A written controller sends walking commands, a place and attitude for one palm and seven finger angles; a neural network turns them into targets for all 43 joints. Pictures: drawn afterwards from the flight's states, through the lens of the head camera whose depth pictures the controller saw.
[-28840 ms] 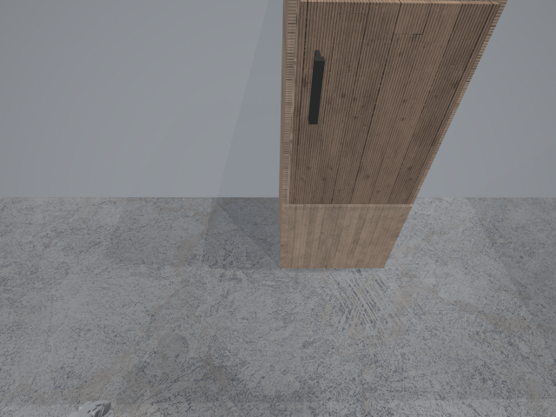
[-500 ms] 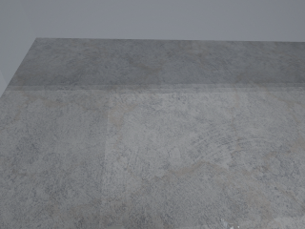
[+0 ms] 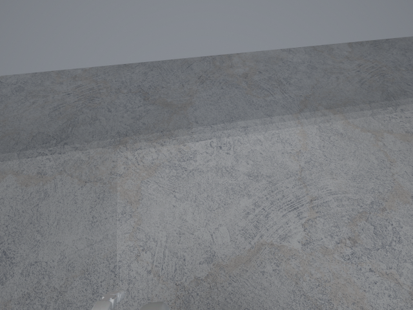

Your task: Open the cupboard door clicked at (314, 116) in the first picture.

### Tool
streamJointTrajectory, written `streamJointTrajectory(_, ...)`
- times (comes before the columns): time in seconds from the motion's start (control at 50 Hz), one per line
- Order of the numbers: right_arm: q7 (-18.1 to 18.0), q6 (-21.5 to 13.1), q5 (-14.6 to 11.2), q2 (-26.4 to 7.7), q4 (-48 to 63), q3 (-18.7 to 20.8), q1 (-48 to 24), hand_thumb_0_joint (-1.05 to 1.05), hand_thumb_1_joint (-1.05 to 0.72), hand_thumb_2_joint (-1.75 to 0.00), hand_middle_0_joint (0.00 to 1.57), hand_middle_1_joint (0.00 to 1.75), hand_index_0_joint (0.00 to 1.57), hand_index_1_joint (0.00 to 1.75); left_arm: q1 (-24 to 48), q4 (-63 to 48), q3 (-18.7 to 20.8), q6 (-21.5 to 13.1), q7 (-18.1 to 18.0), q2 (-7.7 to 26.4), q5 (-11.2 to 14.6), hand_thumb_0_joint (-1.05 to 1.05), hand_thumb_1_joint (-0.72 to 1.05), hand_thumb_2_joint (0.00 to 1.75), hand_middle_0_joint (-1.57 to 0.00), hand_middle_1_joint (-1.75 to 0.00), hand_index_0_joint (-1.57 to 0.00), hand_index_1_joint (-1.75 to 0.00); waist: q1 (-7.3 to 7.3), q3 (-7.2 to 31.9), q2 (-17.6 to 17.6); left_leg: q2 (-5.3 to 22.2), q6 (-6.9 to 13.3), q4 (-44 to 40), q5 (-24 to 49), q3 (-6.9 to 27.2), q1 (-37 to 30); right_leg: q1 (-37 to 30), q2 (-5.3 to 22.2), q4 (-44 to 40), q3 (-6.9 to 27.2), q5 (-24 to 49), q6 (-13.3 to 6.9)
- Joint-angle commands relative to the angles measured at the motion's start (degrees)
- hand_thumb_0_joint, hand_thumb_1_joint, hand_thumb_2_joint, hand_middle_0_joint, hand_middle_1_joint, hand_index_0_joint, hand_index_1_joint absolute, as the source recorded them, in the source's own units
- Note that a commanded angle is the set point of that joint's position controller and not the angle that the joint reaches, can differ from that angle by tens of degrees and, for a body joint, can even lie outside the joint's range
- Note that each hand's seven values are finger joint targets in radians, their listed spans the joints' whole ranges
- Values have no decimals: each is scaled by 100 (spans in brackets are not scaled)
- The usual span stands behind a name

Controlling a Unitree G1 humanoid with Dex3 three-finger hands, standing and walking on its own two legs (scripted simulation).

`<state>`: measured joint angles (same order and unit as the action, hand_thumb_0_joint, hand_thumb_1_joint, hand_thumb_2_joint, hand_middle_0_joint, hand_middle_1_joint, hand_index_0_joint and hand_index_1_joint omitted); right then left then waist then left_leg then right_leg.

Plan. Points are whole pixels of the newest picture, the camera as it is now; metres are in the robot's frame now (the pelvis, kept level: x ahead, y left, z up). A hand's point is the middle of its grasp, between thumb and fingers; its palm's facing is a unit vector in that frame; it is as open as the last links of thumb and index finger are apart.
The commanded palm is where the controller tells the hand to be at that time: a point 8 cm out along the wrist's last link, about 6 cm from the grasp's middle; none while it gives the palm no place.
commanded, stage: turn to face it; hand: left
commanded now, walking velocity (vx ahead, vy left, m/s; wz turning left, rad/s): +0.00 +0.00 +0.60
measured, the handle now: out of the picture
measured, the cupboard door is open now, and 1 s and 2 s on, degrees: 40 40 40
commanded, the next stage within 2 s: none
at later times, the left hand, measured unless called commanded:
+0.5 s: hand out of the picture +0.13 +0.22 -0.16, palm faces +0.28 -0.92 -0.26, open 7.4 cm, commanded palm none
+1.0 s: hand out of the picture +0.02 +0.20 -0.18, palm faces +0.60 -0.77 -0.23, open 7.4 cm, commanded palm none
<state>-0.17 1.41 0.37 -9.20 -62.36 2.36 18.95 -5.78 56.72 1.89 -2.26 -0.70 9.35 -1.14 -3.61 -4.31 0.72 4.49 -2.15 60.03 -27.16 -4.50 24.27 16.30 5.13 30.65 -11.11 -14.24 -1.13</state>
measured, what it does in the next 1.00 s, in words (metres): walks ahead, turning left: left foot, then right foot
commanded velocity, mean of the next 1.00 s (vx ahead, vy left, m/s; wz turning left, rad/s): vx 0.00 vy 0.00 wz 0.60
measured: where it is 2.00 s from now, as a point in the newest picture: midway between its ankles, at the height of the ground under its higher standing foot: outside the picture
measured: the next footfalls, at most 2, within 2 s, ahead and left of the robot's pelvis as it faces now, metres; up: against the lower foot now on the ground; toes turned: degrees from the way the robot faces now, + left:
left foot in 0.14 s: +0.11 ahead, +0.13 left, +0.00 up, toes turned +13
right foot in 0.52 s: +0.17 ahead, -0.14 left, +0.00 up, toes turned +14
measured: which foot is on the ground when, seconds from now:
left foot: up 0.00-0.12, down 0.14-0.52, up 0.54-0.84, down 0.86-1.00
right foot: down 0.00-0.14, up 0.16-0.50, down 0.52-0.86, up 0.88-1.00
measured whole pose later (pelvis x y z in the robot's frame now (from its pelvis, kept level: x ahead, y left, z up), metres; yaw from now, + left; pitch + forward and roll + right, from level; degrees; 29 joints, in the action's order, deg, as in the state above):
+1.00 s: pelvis +0.10 -0.01 -0.01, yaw +35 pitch +1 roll +0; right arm 0.7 1.2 1.0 -12.2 -50.5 3.0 5.5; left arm -11.2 53.7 4.1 3.6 -0.8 15.0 -1.0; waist 1.1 -6.2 3.8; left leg -0.5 1.7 33.9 -17.1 -2.3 17.9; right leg 26.7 6.2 63.9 -2.6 -27.5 5.1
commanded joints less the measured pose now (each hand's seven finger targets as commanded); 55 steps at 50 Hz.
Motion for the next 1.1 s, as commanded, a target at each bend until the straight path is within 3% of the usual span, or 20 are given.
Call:
streamJointTrajectory(0.0,49,-32,35,-91,348,-3,235,0,-90,-90,20,30,20,30,-395,-216,248,20,-85,907,-21,0,90,90,-20,-30,-20,-30,207,488,755,58,-72,-949,385,-159,-68,-381,1499,-1169,391,1987,-544)
streamJointTrajectory(0.08,102,-48,85,-310,565,79,164,0,-90,-90,20,30,20,30,-439,-322,343,136,-75,971,23,0,90,90,-20,-30,-20,-30,156,479,449,-108,-7,-2654,1454,-370,-875,-201,1365,-262,31,1061,-159)
streamJointTrajectory(0.1,108,-77,102,-616,585,151,348,0,-90,-90,20,30,20,30,-495,-397,340,190,-60,868,40,0,90,90,-20,-30,-20,-30,76,635,-325,186,172,-3152,2339,179,-1330,143,1084,432,-129,402,104)
streamJointTrajectory(0.12,63,-118,164,-1213,680,283,551,0,-90,-90,20,30,20,30,-609,-572,307,242,-45,550,95,0,90,90,-20,-30,-20,-30,-16,752,-1944,1538,926,-3694,3958,2219,-1666,1065,317,1619,-290,-1550,546)
streamJointTrajectory(0.14,-11,-92,183,-1477,684,359,774,0,-90,-90,20,30,20,30,-119,-848,215,276,-63,565,47,0,90,90,-20,-30,-20,-30,-266,761,-1689,2120,1514,-4027,4081,3000,-1522,1323,-23,2807,390,-2687,507)
streamJointTrajectory(0.16,-102,-134,195,-1487,666,368,708,0,-90,-90,20,30,20,30,110,-916,244,295,-55,493,13,0,90,90,-20,-30,-20,-30,-196,878,-1308,2040,1598,-4034,4160,3190,-1786,1882,-30,3508,817,-2332,500)
streamJointTrajectory(0.26,-166,-225,112,-1208,964,299,-112,0,-90,-90,20,30,20,30,-149,-670,286,283,-14,566,37,0,90,90,-20,-30,-20,-30,183,1081,-955,1133,1135,-3599,5170,1512,-1983,1752,-32,3369,1135,-1078,641)
streamJointTrajectory(0.38,-72,-80,138,-1440,1178,417,-578,0,-90,-90,20,30,20,30,-223,-808,277,344,-7,609,44,0,90,90,-20,-30,-20,-30,211,784,-1024,922,1092,-3785,3628,1706,-1244,738,-338,1603,896,-1079,583)
streamJointTrajectory(0.44,-31,-2,101,-1493,1332,455,-1002,0,-90,-90,20,30,20,30,-797,-740,298,273,-13,749,45,0,90,90,-20,-30,-20,-30,463,750,-993,680,890,-3453,2982,1812,-637,-320,-514,208,743,-292,518)
streamJointTrajectory(0.46,-10,6,61,-1385,1405,453,-1108,0,-90,-90,20,30,20,30,-1072,-695,341,218,-40,912,31,0,90,90,-20,-30,-20,-30,607,848,-626,394,650,-3066,2363,1689,-196,-1021,-284,-682,891,190,464)
streamJointTrajectory(0.5,75,4,25,-927,1637,390,-1213,0,-90,-90,20,30,20,30,-1173,-784,453,158,-103,1798,-81,0,90,90,-20,-30,-20,-30,734,685,1977,-801,-20,-360,-982,455,1182,-1248,2337,-1693,3351,826,-639)
streamJointTrajectory(0.52,100,49,66,-1050,1603,401,-1253,0,-90,-90,20,30,20,30,-1025,-842,400,144,-124,1646,-50,0,90,90,-20,-30,-20,-30,632,578,1383,-540,38,577,-706,780,1087,-808,2219,-1523,3035,908,-854)
streamJointTrajectory(0.6,178,160,45,-885,1348,331,-1199,0,-90,-90,20,30,20,30,-442,-968,268,128,-134,1152,-40,0,90,90,-20,-30,-20,-30,234,477,1226,-239,-164,860,178,484,895,-712,1355,-1034,1271,2236,-481)
streamJointTrajectory(0.74,232,80,-12,-699,1519,196,-1763,0,-90,-90,20,30,20,30,-1142,-723,395,132,-103,1531,-85,0,90,90,-20,-30,-20,-30,639,697,1212,-417,-105,-1707,32,-185,138,-1591,1527,-420,771,3595,-439)
streamJointTrajectory(0.8,196,12,18,-928,1424,237,-1201,0,-90,-90,20,30,20,30,-1008,-738,451,143,-63,1616,-8,0,90,90,-20,-30,-20,-30,286,943,982,-522,41,-3185,1161,-330,-1080,-1138,1441,453,323,3505,-69)
streamJointTrajectory(0.82,178,-36,55,-1304,1325,341,-751,0,-90,-90,20,30,20,30,-930,-842,431,159,-37,1479,39,0,90,90,-20,-30,-20,-30,24,1301,200,-6,267,-3594,2462,179,-2299,-246,1259,1390,67,2502,222)
streamJointTrajectory(0.84,142,-53,95,-1960,1317,527,-401,0,-90,-90,20,30,20,30,-763,-1088,313,180,17,1045,74,0,90,90,-20,-30,-20,-30,-195,1447,-1688,1673,1122,-3663,4826,2382,-3305,1571,358,2773,-10,-1516,660)
streamJointTrajectory(0.86,101,13,65,-2159,1195,546,-20,0,-90,-90,20,30,20,30,-413,-1306,273,272,-36,1019,6,0,90,90,-20,-30,-20,-30,-319,1410,-1409,2197,1677,-3603,5407,2573,-2905,1849,234,3392,671,-2513,603)
streamJointTrajectory(0.94,-76,-72,81,-1580,1379,403,-868,0,-90,-90,20,30,20,30,-308,-958,317,368,-16,961,1,0,90,90,-20,-30,-20,-30,171,771,-1051,1087,1177,-3797,4426,1696,-1847,1781,169,3680,1200,-1125,651)
streamJointTrajectory(1.08,-21,-36,126,-1553,1393,422,-929,0,-90,-90,20,30,20,30,-274,-1046,295,385,-4,852,22,0,90,90,-20,-30,-20,-30,242,570,-948,785,1116,-3928,3160,1898,-1208,900,-219,1986,989,-1022,619)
